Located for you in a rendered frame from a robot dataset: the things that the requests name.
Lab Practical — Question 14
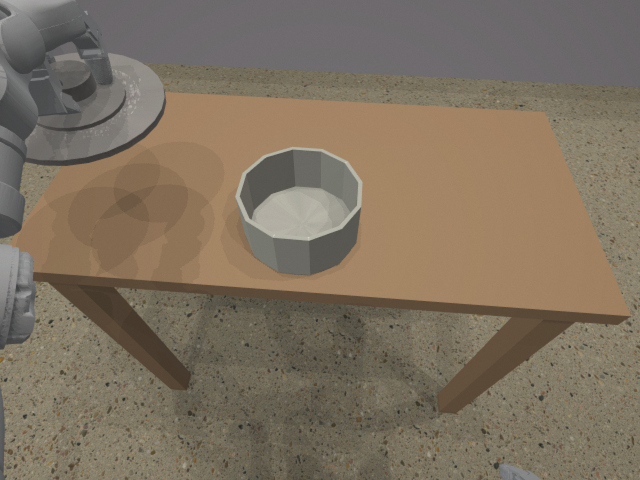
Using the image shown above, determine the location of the lid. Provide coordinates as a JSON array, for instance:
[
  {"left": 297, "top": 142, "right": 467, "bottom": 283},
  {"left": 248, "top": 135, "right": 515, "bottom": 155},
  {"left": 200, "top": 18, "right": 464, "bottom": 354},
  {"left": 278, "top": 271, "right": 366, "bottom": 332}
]
[{"left": 25, "top": 53, "right": 166, "bottom": 166}]

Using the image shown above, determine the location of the pot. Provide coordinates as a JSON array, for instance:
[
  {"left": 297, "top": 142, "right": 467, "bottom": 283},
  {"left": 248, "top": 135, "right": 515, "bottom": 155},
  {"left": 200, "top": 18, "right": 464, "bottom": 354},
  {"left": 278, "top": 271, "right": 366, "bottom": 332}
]
[{"left": 235, "top": 147, "right": 363, "bottom": 275}]

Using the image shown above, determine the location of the table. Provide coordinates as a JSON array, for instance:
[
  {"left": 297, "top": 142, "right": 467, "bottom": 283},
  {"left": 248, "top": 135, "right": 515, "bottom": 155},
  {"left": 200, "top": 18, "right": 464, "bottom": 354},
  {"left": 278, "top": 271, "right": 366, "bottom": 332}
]
[{"left": 9, "top": 92, "right": 631, "bottom": 414}]

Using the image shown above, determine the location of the left robot forearm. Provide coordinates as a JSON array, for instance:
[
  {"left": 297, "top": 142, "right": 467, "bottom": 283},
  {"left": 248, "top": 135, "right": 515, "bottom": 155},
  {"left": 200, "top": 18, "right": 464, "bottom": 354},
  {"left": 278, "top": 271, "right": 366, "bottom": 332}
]
[{"left": 0, "top": 0, "right": 46, "bottom": 239}]

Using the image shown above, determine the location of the robot left hand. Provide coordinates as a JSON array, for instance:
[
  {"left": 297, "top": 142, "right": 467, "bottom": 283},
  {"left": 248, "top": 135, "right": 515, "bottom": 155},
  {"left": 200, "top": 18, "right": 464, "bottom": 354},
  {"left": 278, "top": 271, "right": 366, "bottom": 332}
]
[{"left": 4, "top": 0, "right": 113, "bottom": 116}]

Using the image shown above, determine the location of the left robot upper arm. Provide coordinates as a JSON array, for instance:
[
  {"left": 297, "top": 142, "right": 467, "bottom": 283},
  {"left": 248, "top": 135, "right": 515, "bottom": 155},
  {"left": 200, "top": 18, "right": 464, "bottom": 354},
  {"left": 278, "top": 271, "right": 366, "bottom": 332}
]
[{"left": 0, "top": 244, "right": 36, "bottom": 480}]

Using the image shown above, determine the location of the knob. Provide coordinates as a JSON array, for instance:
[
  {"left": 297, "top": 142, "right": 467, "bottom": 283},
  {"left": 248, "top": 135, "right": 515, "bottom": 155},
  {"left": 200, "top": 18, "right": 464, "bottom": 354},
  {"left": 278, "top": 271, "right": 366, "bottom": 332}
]
[{"left": 42, "top": 60, "right": 97, "bottom": 102}]

